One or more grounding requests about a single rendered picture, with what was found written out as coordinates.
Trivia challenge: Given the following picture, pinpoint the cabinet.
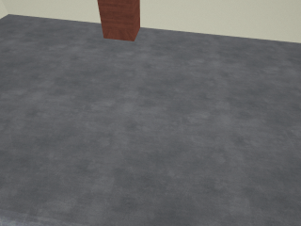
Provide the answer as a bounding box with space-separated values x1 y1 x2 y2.
97 0 140 41

